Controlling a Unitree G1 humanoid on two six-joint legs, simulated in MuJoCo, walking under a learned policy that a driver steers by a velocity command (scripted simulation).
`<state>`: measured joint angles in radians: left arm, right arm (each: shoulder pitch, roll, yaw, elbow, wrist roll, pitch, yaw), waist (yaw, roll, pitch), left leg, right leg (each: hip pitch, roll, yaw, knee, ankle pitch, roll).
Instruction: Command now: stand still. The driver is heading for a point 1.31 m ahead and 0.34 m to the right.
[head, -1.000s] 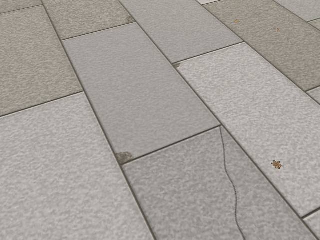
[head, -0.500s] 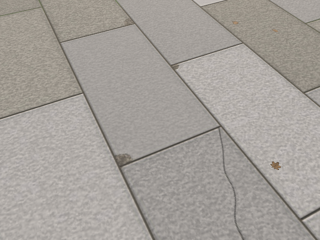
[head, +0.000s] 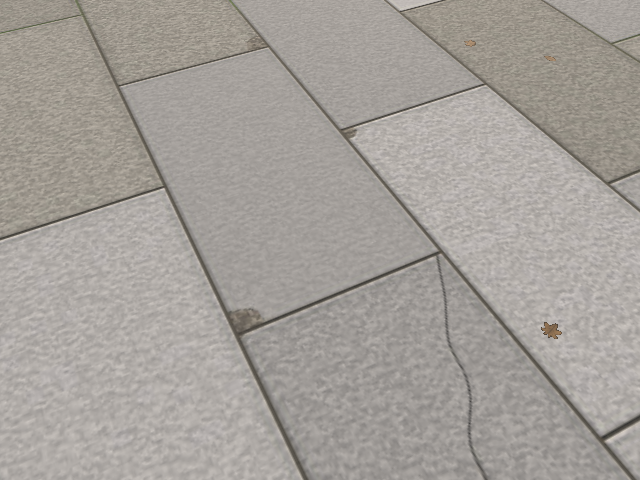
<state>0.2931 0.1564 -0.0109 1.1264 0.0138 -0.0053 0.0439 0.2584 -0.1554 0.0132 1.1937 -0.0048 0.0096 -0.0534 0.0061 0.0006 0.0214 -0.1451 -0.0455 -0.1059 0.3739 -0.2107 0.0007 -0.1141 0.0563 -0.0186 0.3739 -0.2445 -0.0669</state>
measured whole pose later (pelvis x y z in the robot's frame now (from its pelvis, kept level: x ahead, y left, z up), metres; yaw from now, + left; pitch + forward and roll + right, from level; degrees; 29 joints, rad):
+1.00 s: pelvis +0.26 +0.10 +0.00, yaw +1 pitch +2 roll +1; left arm 0.20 0.23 0.06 0.93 0.04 -0.07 -0.05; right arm 0.41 -0.19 -0.05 1.03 -0.03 -0.10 0.01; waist -0.01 -0.04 -0.04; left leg -0.09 -0.07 0.10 0.32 -0.27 0.08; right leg -0.62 -0.10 0.00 1.18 -0.16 -0.09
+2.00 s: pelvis +1.15 -0.06 -0.01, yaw -45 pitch +1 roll +3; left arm 0.01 0.34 0.05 0.63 0.03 0.00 -0.08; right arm 0.50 -0.32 -0.07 0.91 -0.03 -0.11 0.01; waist -0.06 -0.05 0.02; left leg 0.07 -0.01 0.24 0.27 -0.35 -0.03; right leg -0.81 -0.07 -0.05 1.11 -0.07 -0.12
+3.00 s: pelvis +1.47 -0.41 -0.01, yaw -64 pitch -1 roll +0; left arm 0.29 0.21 0.00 0.97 0.02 0.02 0.03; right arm 0.24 -0.23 -0.01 0.87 -0.01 0.02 -0.01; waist -0.01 0.03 0.01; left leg -0.31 -0.03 0.07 0.41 -0.10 0.05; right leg -0.18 0.02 0.03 0.48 -0.28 -0.02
